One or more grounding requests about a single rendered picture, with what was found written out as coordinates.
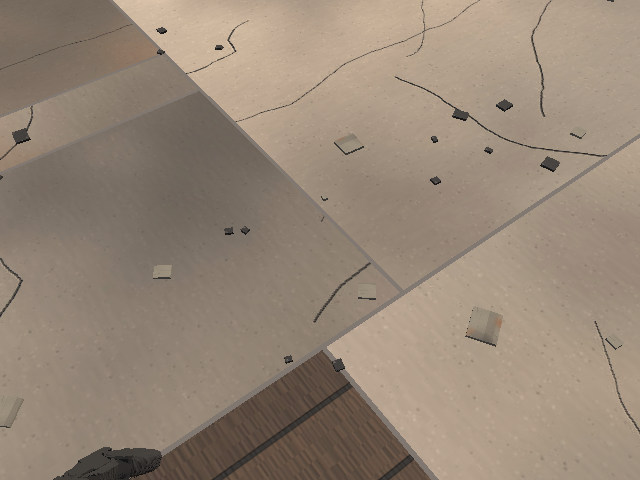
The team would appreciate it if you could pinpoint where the left robot hand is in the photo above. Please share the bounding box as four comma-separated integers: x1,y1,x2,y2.
53,447,162,480

